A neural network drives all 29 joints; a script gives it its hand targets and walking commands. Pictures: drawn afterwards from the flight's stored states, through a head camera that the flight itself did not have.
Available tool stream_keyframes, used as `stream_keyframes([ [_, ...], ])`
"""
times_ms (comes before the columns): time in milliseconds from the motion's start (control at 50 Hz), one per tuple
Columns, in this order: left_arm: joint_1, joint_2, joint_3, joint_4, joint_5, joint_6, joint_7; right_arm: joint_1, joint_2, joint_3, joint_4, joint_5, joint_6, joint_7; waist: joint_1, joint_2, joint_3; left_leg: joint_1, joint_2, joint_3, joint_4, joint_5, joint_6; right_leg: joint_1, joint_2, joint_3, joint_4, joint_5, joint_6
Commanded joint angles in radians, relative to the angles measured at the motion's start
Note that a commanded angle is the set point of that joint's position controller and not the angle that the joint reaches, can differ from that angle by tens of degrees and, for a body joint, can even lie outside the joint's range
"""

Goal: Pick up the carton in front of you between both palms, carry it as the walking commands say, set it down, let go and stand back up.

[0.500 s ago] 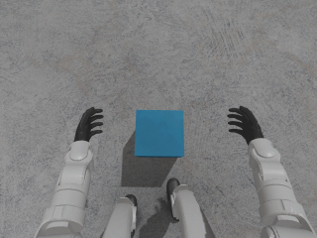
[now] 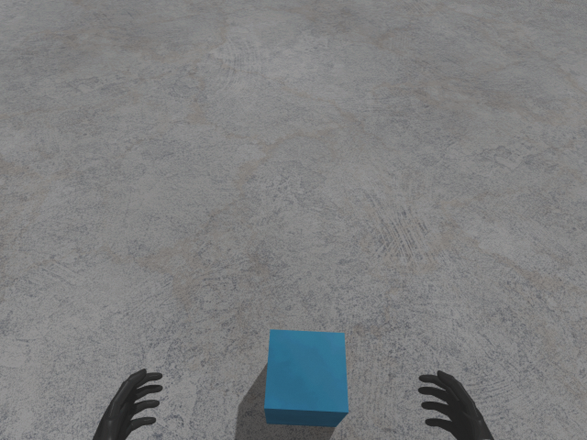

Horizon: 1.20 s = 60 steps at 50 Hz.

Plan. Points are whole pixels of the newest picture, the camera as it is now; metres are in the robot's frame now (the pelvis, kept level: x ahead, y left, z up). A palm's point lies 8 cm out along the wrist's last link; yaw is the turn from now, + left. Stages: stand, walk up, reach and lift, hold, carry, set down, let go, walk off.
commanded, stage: let go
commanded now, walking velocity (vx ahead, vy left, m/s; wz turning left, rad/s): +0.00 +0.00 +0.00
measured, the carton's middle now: (304, 380) +0.37 -0.06 -0.65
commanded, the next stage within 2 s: stand in 0.44 s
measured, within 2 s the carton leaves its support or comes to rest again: neither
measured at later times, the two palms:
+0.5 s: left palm out of the picture +0.15 +0.24 -0.08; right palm (481, 431) +0.16 -0.25 -0.07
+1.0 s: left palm out of the picture +0.17 +0.23 -0.13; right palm out of the picture +0.08 -0.28 -0.12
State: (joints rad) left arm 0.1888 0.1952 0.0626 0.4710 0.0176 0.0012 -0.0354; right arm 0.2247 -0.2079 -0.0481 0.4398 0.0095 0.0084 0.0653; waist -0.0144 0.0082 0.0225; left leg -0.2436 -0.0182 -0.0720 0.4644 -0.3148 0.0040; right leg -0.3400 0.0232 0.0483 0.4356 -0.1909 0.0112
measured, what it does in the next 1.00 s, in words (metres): stands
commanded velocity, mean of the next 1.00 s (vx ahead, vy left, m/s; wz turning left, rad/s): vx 0.00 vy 0.00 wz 0.00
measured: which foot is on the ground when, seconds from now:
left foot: down 0.00-1.00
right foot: down 0.00-1.00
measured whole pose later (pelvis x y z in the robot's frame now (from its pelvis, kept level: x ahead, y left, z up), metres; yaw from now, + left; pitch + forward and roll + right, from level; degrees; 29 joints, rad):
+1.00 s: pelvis +0.05 -0.01 -0.03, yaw -7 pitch +5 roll +0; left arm 0.31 0.24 0.01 0.76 0.02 -0.03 0.03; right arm 0.38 -0.26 0.00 0.65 -0.01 0.00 -0.06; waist -0.03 0.00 -0.09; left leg -0.21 0.04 0.08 0.66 -0.53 -0.01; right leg -0.41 0.09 0.14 0.74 -0.40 -0.01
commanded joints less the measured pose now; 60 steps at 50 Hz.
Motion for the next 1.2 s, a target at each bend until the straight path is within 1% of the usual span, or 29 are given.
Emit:
stream_keyframes([
  [0, -0.020, 0.074, 0.001, -0.112, -0.011, 0.010, -0.011, -0.029, -0.107, -0.025, -0.102, -0.005, 0.014, 0.001, 0.007, 0.049, -0.076, -0.088, 0.005, 0.037, -0.147, 0.194, -0.027, 0.348, 0.039, -0.048, -0.013, 0.184, 0.007],
  [80, -0.014, 0.075, -0.007, -0.125, -0.015, 0.054, -0.022, -0.034, -0.119, -0.029, -0.106, -0.014, 0.064, 0.007, 0.010, 0.061, 0.014, -0.125, 0.024, 0.032, -0.181, 0.133, -0.017, 0.406, 0.053, -0.061, 0.000, 0.137, 0.009],
  [160, -0.019, 0.082, -0.006, -0.131, -0.012, 0.085, -0.029, -0.034, -0.121, -0.034, -0.108, -0.025, 0.097, 0.008, 0.008, 0.037, 0.045, -0.112, 0.023, 0.032, -0.178, 0.143, -0.014, 0.434, 0.056, -0.063, 0.006, 0.147, 0.010],
  [260, -0.011, 0.090, 0.002, -0.136, -0.003, 0.106, -0.029, -0.025, -0.116, -0.037, -0.118, -0.030, 0.111, 0.004, 0.011, 0.014, 0.024, -0.034, 0.009, 0.035, -0.140, 0.247, -0.025, 0.424, 0.047, -0.054, -0.003, 0.196, 0.005],
  [360, -0.009, 0.093, 0.006, -0.138, 0.005, 0.110, -0.027, -0.021, -0.107, -0.036, -0.126, -0.026, 0.110, 0.004, 0.018, 0.018, 0.000, 0.004, 0.000, 0.039, -0.118, 0.313, -0.029, 0.425, 0.041, -0.042, -0.007, 0.246, 0.001],
  [380, 0.039, 0.100, -0.004, -0.078, -0.009, 0.082, -0.007, -0.061, -0.152, -0.038, -0.169, -0.040, 0.162, -0.021, 0.023, 0.009, -0.074, 0.084, -0.004, 0.036, -0.083, 0.403, -0.031, 0.395, 0.070, -0.050, 0.026, 0.237, 0.010],
  [400, 0.023, 0.098, 0.001, -0.093, -0.013, 0.076, 0.004, -0.024, -0.139, -0.025, -0.164, -0.033, 0.172, -0.033, 0.017, 0.030, -0.069, 0.069, -0.009, 0.036, -0.068, 0.434, -0.038, 0.380, 0.067, -0.046, 0.026, 0.239, 0.007],
  [420, 0.016, 0.095, -0.007, -0.100, -0.019, 0.073, 0.007, -0.020, -0.134, -0.021, -0.161, -0.031, 0.175, -0.040, 0.010, 0.032, -0.067, 0.065, -0.010, 0.035, -0.063, 0.431, -0.039, 0.363, 0.067, -0.043, 0.028, 0.243, 0.005],
  [440, 0.140, 0.185, 0.020, 0.090, 0.022, 0.011, 0.041, 0.016, -0.177, -0.032, -0.006, -0.045, 0.063, -0.072, 0.021, 0.000, -0.025, 0.105, 0.067, 0.087, -0.026, -0.103, -0.047, 0.080, -0.080, 0.041, -0.026, 0.033, 0.038],
  [460, 0.115, 0.216, 0.020, 0.087, 0.028, -0.011, 0.055, 0.071, -0.167, -0.030, -0.003, -0.069, 0.021, -0.090, -0.012, -0.037, 0.017, 0.072, 0.083, 0.034, -0.045, -0.207, -0.040, 0.024, -0.074, 0.076, -0.047, -0.118, 0.035],
  [480, 0.078, 0.189, 0.015, 0.089, 0.027, -0.030, 0.056, 0.060, -0.167, -0.024, 0.019, -0.078, -0.007, -0.095, -0.006, -0.006, 0.051, 0.033, 0.097, 0.011, -0.050, -0.241, -0.027, -0.043, -0.065, 0.084, -0.047, -0.159, 0.032],
  [500, 0.070, 0.170, 0.010, 0.099, 0.023, -0.047, 0.053, 0.046, -0.168, -0.022, 0.025, -0.072, -0.028, -0.098, -0.007, 0.010, 0.051, 0.019, 0.115, -0.010, -0.054, -0.230, -0.014, -0.061, -0.056, 0.087, -0.031, -0.122, 0.027],
  [520, 0.067, 0.151, 0.003, 0.114, 0.016, -0.062, 0.045, 0.032, -0.167, -0.020, 0.031, -0.066, -0.043, -0.100, -0.001, 0.023, 0.018, 0.021, 0.126, -0.015, -0.048, -0.178, -0.008, -0.043, -0.050, 0.086, 0.002, -0.034, 0.020],
  [540, 0.061, 0.149, 0.002, 0.129, 0.013, -0.076, 0.038, 0.027, -0.170, -0.019, 0.042, -0.057, -0.054, -0.099, -0.002, 0.021, -0.042, 0.033, 0.131, -0.018, -0.034, -0.112, -0.005, -0.012, -0.049, 0.092, 0.035, 0.064, 0.011],
  [580, 0.084, 0.158, 0.000, 0.165, 0.011, -0.090, 0.034, 0.040, -0.177, -0.016, 0.061, -0.044, -0.066, -0.100, -0.002, -0.014, -0.116, 0.065, 0.121, 0.008, 0.024, 0.041, -0.013, 0.022, -0.055, 0.111, 0.082, 0.240, -0.003],
  [600, 0.101, 0.161, -0.001, 0.183, 0.009, -0.091, 0.036, 0.051, -0.179, -0.013, 0.070, -0.039, -0.067, -0.102, -0.004, -0.022, -0.140, 0.078, 0.116, 0.023, 0.052, 0.110, -0.017, 0.028, -0.054, 0.117, 0.100, 0.291, -0.008],
  [620, 0.117, 0.164, -0.003, 0.198, 0.007, -0.089, 0.039, 0.065, -0.179, -0.010, 0.078, -0.035, -0.066, -0.104, -0.006, -0.017, -0.150, 0.082, 0.116, 0.034, 0.071, 0.166, -0.020, 0.027, -0.050, 0.119, 0.117, 0.313, -0.012],
  [660, 0.139, 0.165, -0.005, 0.216, 0.005, -0.080, 0.045, 0.087, -0.180, -0.005, 0.090, -0.030, -0.057, -0.108, -0.007, 0.004, -0.145, 0.077, 0.120, 0.049, 0.091, 0.238, -0.019, 0.011, -0.040, 0.115, 0.144, 0.305, -0.018],
  [700, 0.151, 0.165, -0.008, 0.226, 0.005, -0.071, 0.051, 0.107, -0.183, -0.002, 0.100, -0.028, -0.047, -0.112, -0.009, 0.019, -0.130, 0.064, 0.124, 0.061, 0.101, 0.275, -0.014, -0.008, -0.030, 0.110, 0.166, 0.279, -0.022],
  [740, 0.159, 0.166, -0.011, 0.232, 0.005, -0.064, 0.055, 0.127, -0.187, 0.001, 0.110, -0.027, -0.038, -0.116, -0.009, 0.019, -0.117, 0.050, 0.125, 0.073, 0.111, 0.295, -0.010, -0.020, -0.024, 0.109, 0.185, 0.272, -0.027],
  [860, 0.169, 0.166, -0.017, 0.236, 0.001, -0.047, 0.063, 0.172, -0.185, 0.007, 0.135, -0.023, -0.025, -0.125, -0.007, 0.003, -0.111, 0.029, 0.119, 0.107, 0.136, 0.319, -0.002, -0.024, -0.020, 0.125, 0.229, 0.304, -0.044],
  [980, 0.162, 0.162, -0.023, 0.235, 0.001, -0.031, 0.068, 0.199, -0.178, 0.010, 0.156, -0.024, -0.012, -0.129, -0.008, -0.005, -0.101, 0.028, 0.115, 0.127, 0.140, 0.298, 0.004, -0.034, -0.014, 0.136, 0.248, 0.295, -0.055],
  [1180, 0.147, 0.164, -0.029, 0.243, 0.004, -0.013, 0.072, 0.224, -0.179, 0.009, 0.191, -0.028, 0.008, -0.130, -0.013, -0.012, -0.067, 0.042, 0.114, 0.143, 0.120, 0.197, 0.012, -0.054, -0.003, 0.153, 0.236, 0.250, -0.063],
])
